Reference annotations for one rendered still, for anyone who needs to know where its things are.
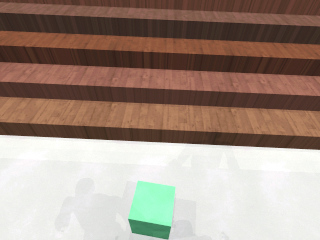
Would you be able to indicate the carton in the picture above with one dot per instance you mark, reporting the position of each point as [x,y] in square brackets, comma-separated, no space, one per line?
[151,210]

